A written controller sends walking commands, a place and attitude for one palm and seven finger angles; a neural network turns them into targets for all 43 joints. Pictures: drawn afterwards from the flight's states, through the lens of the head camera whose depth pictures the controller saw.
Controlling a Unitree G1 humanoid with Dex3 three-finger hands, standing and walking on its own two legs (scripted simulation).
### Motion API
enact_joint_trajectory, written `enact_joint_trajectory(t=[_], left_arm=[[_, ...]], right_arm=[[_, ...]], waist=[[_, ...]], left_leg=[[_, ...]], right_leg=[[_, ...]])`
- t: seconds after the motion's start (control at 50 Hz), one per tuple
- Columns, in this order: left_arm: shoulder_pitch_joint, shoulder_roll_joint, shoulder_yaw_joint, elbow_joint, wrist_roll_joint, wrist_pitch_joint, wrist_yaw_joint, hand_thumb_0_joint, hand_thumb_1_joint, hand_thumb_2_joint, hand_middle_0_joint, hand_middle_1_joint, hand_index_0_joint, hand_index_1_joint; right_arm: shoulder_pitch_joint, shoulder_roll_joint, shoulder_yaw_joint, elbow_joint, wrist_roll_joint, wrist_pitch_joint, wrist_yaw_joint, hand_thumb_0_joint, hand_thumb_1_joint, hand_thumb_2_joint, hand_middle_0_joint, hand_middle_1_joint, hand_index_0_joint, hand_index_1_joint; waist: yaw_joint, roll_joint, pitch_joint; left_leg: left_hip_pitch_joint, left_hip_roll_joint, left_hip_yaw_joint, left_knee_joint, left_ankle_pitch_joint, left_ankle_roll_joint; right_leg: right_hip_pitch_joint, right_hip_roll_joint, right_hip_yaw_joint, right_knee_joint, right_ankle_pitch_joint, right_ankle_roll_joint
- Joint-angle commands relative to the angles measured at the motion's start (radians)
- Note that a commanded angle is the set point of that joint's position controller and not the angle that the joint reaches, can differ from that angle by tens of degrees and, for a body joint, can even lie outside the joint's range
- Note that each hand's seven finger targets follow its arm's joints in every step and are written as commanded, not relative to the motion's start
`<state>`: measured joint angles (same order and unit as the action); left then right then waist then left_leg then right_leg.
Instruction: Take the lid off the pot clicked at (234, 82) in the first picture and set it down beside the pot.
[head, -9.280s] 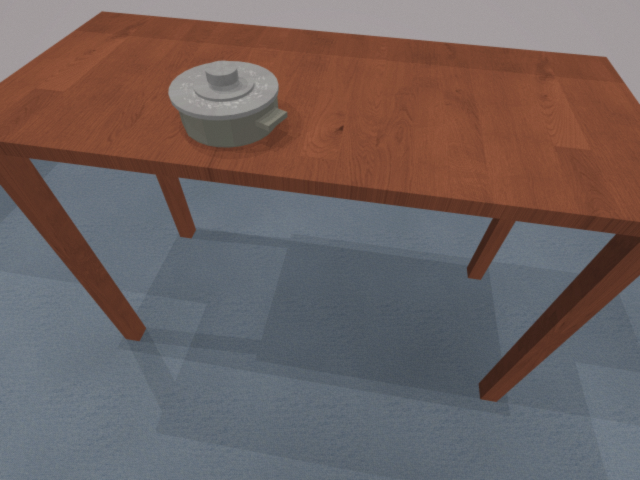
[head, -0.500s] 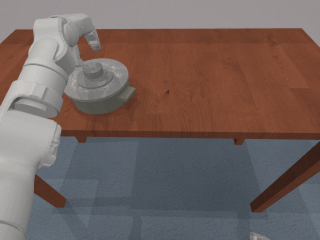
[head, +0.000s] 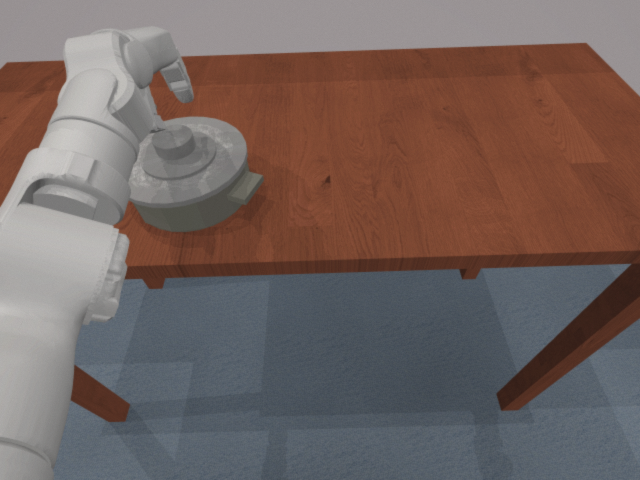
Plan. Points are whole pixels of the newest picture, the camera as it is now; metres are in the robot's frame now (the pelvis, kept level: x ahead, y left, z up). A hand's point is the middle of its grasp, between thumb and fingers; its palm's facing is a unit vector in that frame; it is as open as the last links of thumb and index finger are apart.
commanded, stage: lower the open fingers around the knob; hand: left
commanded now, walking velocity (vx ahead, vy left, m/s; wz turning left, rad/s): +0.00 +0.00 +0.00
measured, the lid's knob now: (174, 142) +0.52 +0.17 +0.16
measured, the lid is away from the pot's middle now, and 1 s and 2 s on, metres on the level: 0.00 0.00 0.01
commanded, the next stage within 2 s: close the fingers and squeeze the knob in 1.22 s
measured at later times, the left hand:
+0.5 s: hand (165, 134) +0.50 +0.16 +0.19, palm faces -0.39 -0.11 -0.91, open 10.3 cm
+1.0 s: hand (164, 139) +0.49 +0.16 +0.18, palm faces -0.37 -0.09 -0.92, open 10.3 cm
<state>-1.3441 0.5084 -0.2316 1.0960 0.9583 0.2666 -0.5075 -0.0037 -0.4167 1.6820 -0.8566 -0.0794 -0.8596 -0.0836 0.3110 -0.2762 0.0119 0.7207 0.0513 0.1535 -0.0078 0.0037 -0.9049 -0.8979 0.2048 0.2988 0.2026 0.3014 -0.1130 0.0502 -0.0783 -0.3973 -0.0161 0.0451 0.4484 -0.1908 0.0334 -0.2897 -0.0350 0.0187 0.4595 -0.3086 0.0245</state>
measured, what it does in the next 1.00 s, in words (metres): stands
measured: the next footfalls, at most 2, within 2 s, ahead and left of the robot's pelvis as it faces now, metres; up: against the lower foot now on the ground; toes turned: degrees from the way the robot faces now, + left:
none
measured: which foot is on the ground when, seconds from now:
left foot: down 0.00-1.00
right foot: down 0.00-1.00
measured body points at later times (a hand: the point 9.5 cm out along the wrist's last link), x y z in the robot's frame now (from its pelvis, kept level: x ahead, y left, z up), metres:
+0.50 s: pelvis +0.00 -0.01 +0.00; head +0.05 -0.01 +0.45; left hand +0.51 +0.17 +0.24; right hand +0.05 -0.28 -0.13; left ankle +0.02 +0.10 -0.74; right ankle -0.06 -0.14 -0.74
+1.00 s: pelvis +0.01 -0.01 +0.00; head +0.04 -0.02 +0.44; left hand +0.51 +0.17 +0.23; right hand +0.05 -0.28 -0.14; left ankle +0.02 +0.10 -0.74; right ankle -0.06 -0.14 -0.74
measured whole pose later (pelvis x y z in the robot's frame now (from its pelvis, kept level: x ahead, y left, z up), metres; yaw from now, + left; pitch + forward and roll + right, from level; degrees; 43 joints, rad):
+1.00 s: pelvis +0.01 -0.01 +0.00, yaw +0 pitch +9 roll +0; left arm -1.27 0.50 -0.26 1.10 0.94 0.25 -0.49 0.00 -0.42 1.68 -0.81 -0.06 -0.86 -0.08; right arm 0.29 -0.28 0.00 0.71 0.06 0.18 -0.02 0.00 -0.90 -0.90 0.21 0.30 0.20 0.30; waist -0.12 0.04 -0.09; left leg -0.43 -0.01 0.03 0.50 -0.22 0.02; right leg -0.32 -0.02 0.01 0.50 -0.34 0.02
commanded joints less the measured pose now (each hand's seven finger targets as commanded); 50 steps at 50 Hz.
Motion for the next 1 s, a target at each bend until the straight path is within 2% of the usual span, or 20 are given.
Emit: enact_joint_trajectory(t=[0.0, 0.02, 0.08, 0.2, 0.26, 0.3, 0.32, 0.38, 0.4, 0.42, 0.46, 0.5, 0.52, 0.66, 0.74, 0.8, 0.82, 0.86, 0.92, 0.98], left_arm=[[-0.549, 0.195, 0.020, -0.166, 0.001, 0.019, 0.029, 0.000, -0.427, 1.681, -0.848, -0.081, -0.848, -0.081], [-0.588, 0.213, 0.030, -0.195, 0.016, 0.015, 0.030, 0.000, -0.427, 1.681, -0.848, -0.081, -0.848, -0.081], [-0.560, 0.190, 0.005, -0.114, 0.015, 0.020, 0.022, 0.000, -0.427, 1.681, -0.848, -0.081, -0.848, -0.081], [-0.588, 0.163, -0.012, -0.146, -0.001, -0.004, 0.035, 0.000, -0.427, 1.681, -0.848, -0.081, -0.848, -0.081], [-0.598, 0.192, 0.011, -0.105, 0.024, -0.003, 0.041, 0.000, -0.427, 1.681, -0.848, -0.081, -0.848, -0.081], [-0.600, 0.133, -0.025, -0.164, -0.001, -0.015, 0.041, 0.000, -0.427, 1.681, -0.848, -0.081, -0.848, -0.081], [-0.606, 0.184, 0.016, -0.171, 0.019, -0.018, 0.045, 0.000, -0.427, 1.681, -0.848, -0.081, -0.848, -0.081], [-0.556, 0.178, 0.007, -0.057, 0.023, 0.000, 0.042, 0.000, -0.427, 1.681, -0.848, -0.081, -0.848, -0.081], [-0.557, 0.178, 0.010, -0.101, 0.000, -0.007, 0.044, 0.000, -0.427, 1.681, -0.848, -0.081, -0.848, -0.081], [-0.590, 0.264, 0.073, -0.154, 0.021, -0.019, 0.051, 0.000, -0.427, 1.681, -0.848, -0.081, -0.848, -0.081], [-0.588, 0.175, 0.005, -0.149, 0.021, -0.025, 0.047, 0.000, -0.427, 1.681, -0.848, -0.081, -0.848, -0.081], [-0.499, 0.157, 0.003, -0.096, 0.005, -0.024, 0.046, 0.000, -0.427, 1.681, -0.848, -0.081, -0.848, -0.081], [-0.530, 0.228, 0.054, -0.133, 0.016, -0.027, 0.047, 0.000, -0.427, 1.681, -0.848, -0.081, -0.848, -0.081], [-0.395, 0.169, 0.009, -0.069, 0.003, -0.024, 0.044, 0.000, -0.427, 1.681, -0.848, -0.081, -0.848, -0.081], [-0.434, 0.168, 0.016, -0.147, -0.002, -0.028, 0.045, 0.000, -0.427, 1.681, -0.848, -0.081, -0.848, -0.081], [-0.424, 0.144, 0.000, -0.150, -0.026, -0.022, 0.041, 0.000, -0.427, 1.681, -0.848, -0.081, -0.848, -0.081], [-0.436, 0.202, 0.042, -0.157, -0.010, -0.021, 0.044, 0.000, -0.427, 1.681, -0.848, -0.081, -0.848, -0.081], [-0.421, 0.151, -0.004, -0.102, -0.013, -0.013, 0.038, 0.000, -0.427, 1.681, -0.848, -0.081, -0.848, -0.081], [-0.451, 0.181, 0.018, -0.180, -0.012, -0.021, 0.044, 0.000, -0.427, 1.681, -0.848, -0.081, -0.848, -0.081], [-0.417, 0.172, 0.016, -0.142, -0.010, -0.019, 0.042, 0.000, -0.427, 1.681, -0.848, -0.081, -0.848, -0.081]], right_arm=[[-0.006, -0.163, -0.054, -0.103, -0.002, -0.051, -0.016, 0.000, -0.900, -0.900, 0.200, 0.300, 0.200, 0.300], [0.000, -0.158, -0.053, -0.101, -0.006, -0.054, -0.014, 0.000, -0.900, -0.900, 0.200, 0.300, 0.200, 0.300], [-0.004, -0.158, -0.050, -0.092, -0.003, -0.050, -0.023, 0.000, -0.900, -0.900, 0.200, 0.300, 0.200, 0.300], [0.013, -0.166, -0.057, -0.081, -0.005, -0.056, -0.025, 0.000, -0.900, -0.900, 0.200, 0.300, 0.200, 0.300], [0.015, -0.161, -0.055, -0.073, -0.005, -0.051, -0.026, 0.000, -0.900, -0.900, 0.200, 0.300, 0.200, 0.300], [0.013, -0.160, -0.063, -0.083, -0.005, -0.059, -0.023, 0.000, -0.900, -0.900, 0.200, 0.300, 0.200, 0.300], [0.016, -0.159, -0.060, -0.081, -0.010, -0.057, -0.020, 0.000, -0.900, -0.900, 0.200, 0.300, 0.200, 0.300], [0.024, -0.165, -0.058, -0.065, -0.005, -0.040, -0.027, 0.000, -0.900, -0.900, 0.200, 0.300, 0.200, 0.300], [0.026, -0.172, -0.061, -0.071, -0.006, -0.042, -0.028, 0.000, -0.900, -0.900, 0.200, 0.300, 0.200, 0.300], [0.025, -0.168, -0.060, -0.080, -0.012, -0.046, -0.026, 0.000, -0.900, -0.900, 0.200, 0.300, 0.200, 0.300], [0.022, -0.155, -0.062, -0.083, -0.007, -0.042, -0.026, 0.000, -0.900, -0.900, 0.200, 0.300, 0.200, 0.300], [0.037, -0.167, -0.067, -0.077, -0.008, -0.038, -0.026, 0.000, -0.900, -0.900, 0.200, 0.300, 0.200, 0.300], [0.035, -0.167, -0.066, -0.077, -0.009, -0.033, -0.025, 0.000, -0.900, -0.900, 0.200, 0.300, 0.200, 0.300], [0.027, -0.165, -0.058, -0.087, -0.001, -0.007, -0.020, 0.000, -0.900, -0.900, 0.200, 0.300, 0.200, 0.300], [0.015, -0.159, -0.061, -0.100, -0.003, -0.002, -0.020, 0.000, -0.900, -0.900, 0.200, 0.300, 0.200, 0.300], [0.020, -0.164, -0.066, -0.094, -0.003, 0.002, -0.020, 0.000, -0.900, -0.900, 0.200, 0.300, 0.200, 0.300], [0.015, -0.162, -0.063, -0.095, -0.003, 0.004, -0.021, 0.000, -0.900, -0.900, 0.200, 0.300, 0.200, 0.300], [0.011, -0.155, -0.058, -0.094, 0.001, 0.003, -0.025, 0.000, -0.900, -0.900, 0.200, 0.300, 0.200, 0.300], [-0.002, -0.157, -0.059, -0.103, 0.000, 0.001, -0.021, 0.000, -0.900, -0.900, 0.200, 0.300, 0.200, 0.300], [0.000, -0.154, -0.058, -0.101, 0.001, 0.004, -0.023, 0.000, -0.900, -0.900, 0.200, 0.300, 0.200, 0.300]], waist=[[0.001, -0.085, -0.366], [-0.001, -0.081, -0.394], [-0.015, -0.107, -0.306], [-0.025, -0.028, -0.355], [-0.026, -0.048, -0.358], [-0.028, -0.019, -0.397], [-0.019, -0.015, -0.431], [-0.033, -0.079, -0.333], [-0.027, -0.064, -0.362], [-0.010, -0.041, -0.447], [-0.028, -0.036, -0.424], [-0.028, -0.050, -0.381], [-0.021, -0.067, -0.426], [-0.019, -0.080, -0.333], [-0.011, -0.070, -0.395], [-0.019, -0.074, -0.358], [-0.013, -0.090, -0.388], [-0.024, -0.105, -0.331], [-0.013, -0.064, -0.394], [-0.016, -0.088, -0.342]], left_leg=[[0.356, -0.041, -0.038, 0.030, 0.368, 0.049], [0.366, -0.043, -0.040, 0.028, 0.350, 0.049], [0.305, -0.052, -0.026, 0.016, 0.233, 0.052], [0.359, -0.047, -0.041, 0.030, 0.282, 0.044], [0.335, -0.049, -0.038, 0.035, 0.264, 0.044], [0.390, -0.044, -0.044, 0.052, 0.355, 0.043], [0.393, -0.044, -0.047, 0.056, 0.348, 0.043], [0.312, -0.049, -0.031, 0.044, 0.263, 0.045], [0.327, -0.050, -0.032, 0.049, 0.312, 0.046], [0.351, -0.049, -0.037, 0.059, 0.340, 0.045], [0.363, -0.046, -0.035, 0.070, 0.378, 0.046], [0.356, -0.046, -0.031, 0.081, 0.405, 0.048], [0.351, -0.044, -0.031, 0.081, 0.403, 0.049], [0.294, -0.044, -0.018, 0.088, 0.391, 0.047], [0.333, -0.041, -0.026, 0.091, 0.419, 0.053], [0.328, -0.043, -0.021, 0.091, 0.402, 0.054], [0.323, -0.043, -0.020, 0.088, 0.381, 0.054], [0.290, -0.050, -0.015, 0.079, 0.326, 0.056], [0.329, -0.044, -0.021, 0.081, 0.366, 0.052], [0.303, -0.047, -0.018, 0.079, 0.323, 0.052]], right_leg=[[-0.033, 0.087, -0.047, -0.042, 0.389, -0.055], [-0.025, 0.087, -0.041, -0.041, 0.379, -0.048], [-0.054, 0.087, -0.044, -0.051, 0.336, -0.050], [-0.086, 0.090, -0.050, -0.042, 0.332, -0.062], [-0.082, 0.090, -0.042, -0.036, 0.336, -0.057], [-0.092, 0.091, -0.048, -0.030, 0.372, -0.062], [-0.078, 0.091, -0.039, -0.026, 0.366, -0.054], [-0.092, 0.094, -0.047, -0.032, 0.349, -0.054], [-0.074, 0.092, -0.049, -0.027, 0.387, -0.059], [-0.034, 0.090, -0.034, -0.015, 0.411, -0.053], [-0.069, 0.092, -0.040, -0.013, 0.419, -0.051], [-0.088, 0.098, -0.047, -0.017, 0.430, -0.056], [-0.052, 0.095, -0.038, -0.011, 0.447, -0.048], [-0.074, 0.095, -0.047, 0.001, 0.439, -0.046], [-0.059, 0.092, -0.043, 0.008, 0.447, -0.048], [-0.073, 0.094, -0.050, -0.003, 0.447, -0.051], [-0.048, 0.093, -0.042, 0.001, 0.442, -0.046], [-0.065, 0.093, -0.046, -0.006, 0.424, -0.046], [-0.048, 0.088, -0.039, 0.002, 0.437, -0.048], [-0.061, 0.092, -0.045, -0.006, 0.413, -0.048]])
